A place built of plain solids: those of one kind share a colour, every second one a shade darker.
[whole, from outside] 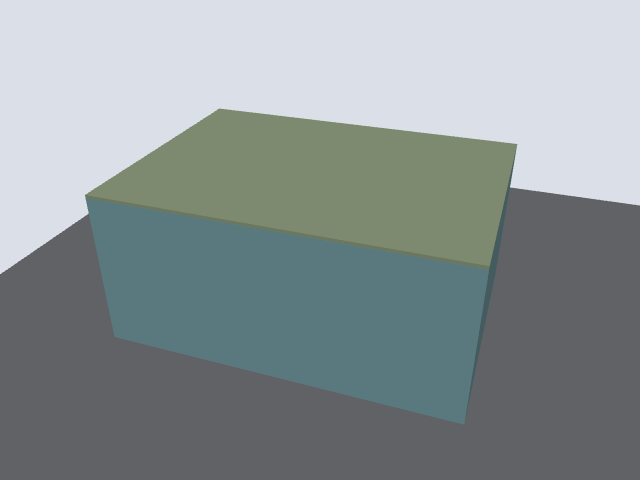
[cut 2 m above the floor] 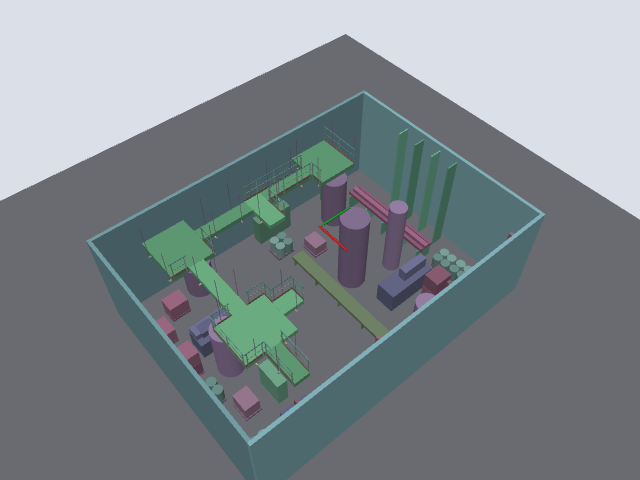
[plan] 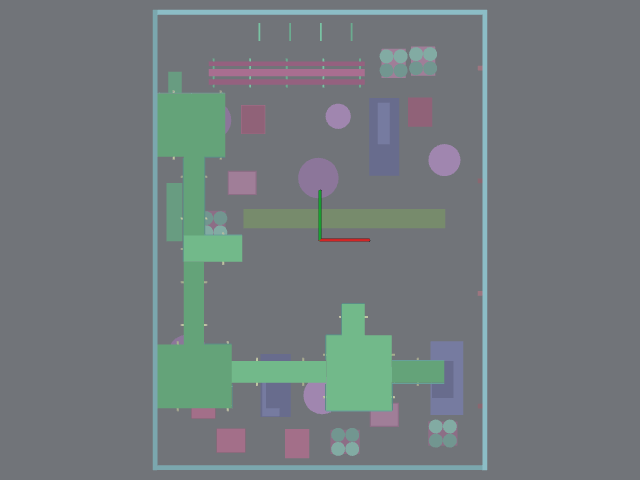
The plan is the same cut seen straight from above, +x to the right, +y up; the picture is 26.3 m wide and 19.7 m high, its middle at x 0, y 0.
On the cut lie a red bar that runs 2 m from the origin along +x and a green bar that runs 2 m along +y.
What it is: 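A plant hall; level steel catwalks 4.52 m over a floor that is never walked; the drop lies beside the walker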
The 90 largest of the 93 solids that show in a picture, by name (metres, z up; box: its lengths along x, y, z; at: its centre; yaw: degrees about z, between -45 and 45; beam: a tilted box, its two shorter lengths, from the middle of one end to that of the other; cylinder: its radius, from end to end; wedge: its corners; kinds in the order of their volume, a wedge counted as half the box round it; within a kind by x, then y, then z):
{
 "wall_1": {"box": [0.2, 18.89, 8.47], "at": [-6.77, 0.0, 4.18]},
 "wall_2": {"box": [13.34, 0.2, 8.47], "at": [0.0, -9.35, 4.18]},
 "wall_3": {"box": [13.34, 0.2, 8.47], "at": [0.0, 9.35, 4.18]},
 "wall_4": {"box": [0.2, 18.89, 8.47], "at": [6.77, 0.0, 4.18]},
 "roof_1": {"box": [13.74, 18.89, 0.16], "at": [0.0, 0.0, 8.5]},
 "tank_1": {"cylinder": 0.84, "from": [-5.41, -4.71, 0.0], "to": [-5.41, -4.71, 2.33]},
 "tank_2": {"cylinder": 0.79, "from": [-4.43, 4.91, 0.0], "to": [-4.43, 4.91, 3.62]},
 "tank_3": {"cylinder": 0.83, "from": [-0.07, 2.54, 0.0], "to": [-0.07, 2.54, 5.34]},
 "tank_4": {"cylinder": 0.77, "from": [0.09, -6.38, 0.0], "to": [0.09, -6.38, 3.62]},
 "tank_5": {"cylinder": 0.52, "from": [0.75, 5.08, 0.0], "to": [0.75, 5.08, 5.1]},
 "tank_6": {"cylinder": 0.66, "from": [5.11, 3.28, 0.0], "to": [5.11, 3.28, 2.35]},
 "mach_1": {"box": [0.71, 2.02, 0.39], "at": [-2.02, -6.23, 1.4]},
 "mach_2": {"box": [0.66, 1.95, 0.43], "at": [-1.89, -5.93, 1.41]},
 "mach_3": {"box": [1.24, 2.59, 1.25], "at": [-1.82, -5.97, 0.57]},
 "mach_4": {"box": [0.5, 1.71, 0.75], "at": [2.61, 4.78, 1.77]},
 "mach_5": {"box": [1.24, 3.19, 1.44], "at": [2.63, 4.23, 0.67]},
 "mach_6": {"box": [0.88, 1.53, 0.85], "at": [5.04, -5.73, 1.14]},
 "mach_7": {"box": [1.35, 3.03, 0.77], "at": [5.2, -5.67, 0.33]},
 "mach_8": {"box": [0.5, 2.62, 0.8], "at": [5.61, -5.62, 1.12]},
 "floor_1": {"box": [2.79, 2.59, 0.3], "at": [-5.28, 4.71, 4.37]},
 "floor_2": {"box": [0.84, 3.39, 0.3], "at": [-5.17, -2.59, 4.37]},
 "floor_3": {"box": [0.84, 1.08, 0.3], "at": [-5.17, -0.36, 4.37]},
 "floor_4": {"box": [0.84, 3.24, 0.3], "at": [-5.17, 1.8, 4.37]},
 "floor_5": {"box": [3.05, 2.61, 0.3], "at": [-5.14, -5.59, 4.37]},
 "floor_6": {"box": [1.57, 1.08, 0.3], "at": [-3.97, -0.36, 4.37]},
 "floor_7": {"box": [3.87, 0.9, 0.3], "at": [-1.69, -5.41, 4.37]},
 "floor_8": {"box": [0.93, 1.28, 0.3], "at": [1.37, -3.27, 4.37]},
 "floor_9": {"box": [2.7, 3.09, 0.3], "at": [1.6, -5.45, 4.37]},
 "floor_10": {"box": [2.15, 0.9, 0.3], "at": [4.03, -5.41, 4.37]},
 "tote_1": {"box": [1.0, 1.2, 0.19], "at": [-4.78, -6.73, 0.04]},
 "tote_2": {"box": [0.96, 1.16, 1.0], "at": [-4.78, -6.73, 0.64]},
 "tote_3": {"box": [1.2, 1.0, 0.19], "at": [-3.65, -8.23, 0.04]},
 "tote_4": {"box": [1.16, 0.96, 1.0], "at": [-3.65, -8.23, 0.64]},
 "tote_5": {"box": [0.96, 1.16, 1.0], "at": [-2.75, 4.94, 0.64]},
 "tote_6": {"box": [0.96, 1.16, 1.0], "at": [-0.94, -8.36, 0.64]},
 "tote_7": {"box": [0.96, 1.16, 1.0], "at": [-0.94, -8.36, 1.66]},
 "tote_8": {"box": [0.96, 1.16, 1.0], "at": [4.11, 5.25, 0.64]},
 "tote_9": {"box": [0.96, 1.16, 1.0], "at": [4.11, 5.25, 1.66]},
 "cab_1": {"box": [0.65, 2.4, 1.96], "at": [-5.98, 1.14, 0.93]},
 "cab_2": {"box": [0.55, 1.6, 1.94], "at": [-5.95, 6.11, 0.92]},
 "cab_3": {"box": [1.6, 0.61, 1.89], "at": [2.77, -5.52, 0.89]},
 "drum_1": {"cylinder": 0.28, "from": [-4.67, 0.32, 0.14], "to": [-4.67, 0.32, 1.02]},
 "drum_2": {"cylinder": 0.28, "from": [-4.67, 0.9, 0.14], "to": [-4.67, 0.9, 1.02]},
 "drum_3": {"cylinder": 0.28, "from": [-4.09, 0.32, 0.14], "to": [-4.09, 0.32, 1.02]},
 "drum_4": {"cylinder": 0.28, "from": [-4.09, 0.9, 0.14], "to": [-4.09, 0.9, 1.02]},
 "drum_5": {"cylinder": 0.28, "from": [0.74, -8.58, 0.14], "to": [0.74, -8.58, 1.02]},
 "drum_6": {"cylinder": 0.28, "from": [0.74, -8.0, 0.14], "to": [0.74, -8.0, 1.02]},
 "drum_7": {"cylinder": 0.28, "from": [1.32, -8.58, 0.14], "to": [1.32, -8.58, 1.02]},
 "drum_8": {"cylinder": 0.28, "from": [1.32, -8.0, 0.14], "to": [1.32, -8.0, 1.02]},
 "drum_9": {"cylinder": 0.28, "from": [2.73, 6.96, 0.14], "to": [2.73, 6.96, 1.02]},
 "drum_10": {"cylinder": 0.28, "from": [2.73, 7.54, 0.14], "to": [2.73, 7.54, 1.02]},
 "drum_11": {"cylinder": 0.28, "from": [3.31, 6.96, 0.14], "to": [3.31, 6.96, 1.02]},
 "drum_12": {"cylinder": 0.28, "from": [3.31, 7.54, 0.14], "to": [3.31, 7.54, 1.02]},
 "drum_13": {"cylinder": 0.28, "from": [3.94, 7.05, 0.14], "to": [3.94, 7.05, 1.02]},
 "drum_14": {"cylinder": 0.28, "from": [3.94, 7.63, 0.14], "to": [3.94, 7.63, 1.02]},
 "drum_15": {"cylinder": 0.28, "from": [4.52, 7.05, 0.14], "to": [4.52, 7.05, 1.02]},
 "drum_16": {"cylinder": 0.28, "from": [4.52, 7.63, 0.14], "to": [4.52, 7.63, 1.02]},
 "drum_17": {"cylinder": 0.28, "from": [4.75, -8.23, 0.14], "to": [4.75, -8.23, 1.02]},
 "drum_18": {"cylinder": 0.28, "from": [4.75, -7.65, 0.14], "to": [4.75, -7.65, 1.02]},
 "drum_19": {"cylinder": 0.28, "from": [5.33, -8.23, 0.14], "to": [5.33, -8.23, 1.02]},
 "drum_20": {"cylinder": 0.28, "from": [5.33, -7.65, 0.14], "to": [5.33, -7.65, 1.02]},
 "pal_1": {"box": [1.0, 1.2, 0.19], "at": [-4.38, 0.6, 0.05]},
 "pal_2": {"box": [1.2, 1.0, 0.19], "at": [-3.19, 2.34, 0.05]},
 "pal_3": {"box": [1.1, 0.9, 0.7], "at": [-3.19, 2.34, 0.49]},
 "pal_4": {"box": [1.2, 1.0, 0.19], "at": [1.03, -8.29, 0.05]},
 "pal_5": {"box": [1.2, 1.0, 0.19], "at": [2.64, -7.17, 0.05]},
 "pal_6": {"box": [1.1, 0.9, 0.88], "at": [2.64, -7.17, 0.58]},
 "pal_7": {"box": [1.0, 1.2, 0.19], "at": [3.02, 7.25, 0.05]},
 "pal_8": {"box": [1.0, 1.2, 0.19], "at": [4.23, 7.34, 0.05]},
 "pal_9": {"box": [1.2, 1.0, 0.19], "at": [5.04, -7.94, 0.05]},
 "stand_1": {"box": [0.08, 1.19, 1.16], "at": [-4.37, 6.85, 0.53]},
 "stand_2": {"box": [0.08, 0.74, 6.77], "at": [-2.49, 8.54, 3.33]},
 "stand_3": {"box": [0.08, 1.19, 1.16], "at": [-1.36, 6.85, 0.53]},
 "stand_4": {"box": [0.08, 0.74, 6.77], "at": [-1.23, 8.54, 3.33]},
 "stand_5": {"box": [0.08, 0.74, 6.77], "at": [0.03, 8.54, 3.33]},
 "stand_6": {"box": [0.08, 0.74, 6.77], "at": [1.3, 8.54, 3.33]},
 "stand_7": {"box": [0.08, 1.19, 1.16], "at": [1.64, 6.85, 0.53]},
 "belt_1": {"box": [8.29, 0.79, 0.22], "at": [1.0, 0.88, 0.6]},
 "pipe_1": {"box": [6.41, 0.22, 0.22], "at": [-1.36, 6.48, 1.22]},
 "pipe_2": {"box": [6.41, 0.3, 0.3], "at": [-1.36, 6.87, 1.26]},
 "pipe_3": {"box": [6.41, 0.19, 0.19], "at": [-1.36, 7.23, 1.21]},
 "toe_1": {"box": [0.012, 3.19, 0.18], "at": [-5.6, 1.78, 4.57]},
 "toe_2": {"box": [2.79, 0.012, 0.18], "at": [-5.28, 6.01, 4.57]},
 "toe_3": {"box": [0.012, 3.14, 0.18], "at": [-4.75, 1.8, 4.57]},
 "toe_4": {"box": [2.7, 0.012, 0.18], "at": [1.6, -7.0, 4.57]},
 "toe_5": {"box": [2.15, 0.012, 0.18], "at": [4.03, -5.87, 4.57]},
 "rail_1": {"box": [0.042, 3.19, 0.042], "at": [-5.61, 1.78, 5.57]},
 "rail_2": {"box": [2.79, 0.042, 0.042], "at": [-5.28, 6.03, 5.57]},
 "rail_3": {"box": [0.042, 3.14, 0.042], "at": [-4.73, 1.8, 5.57]},
 "rail_4": {"box": [2.7, 0.042, 0.042], "at": [1.6, -7.02, 5.57]}
}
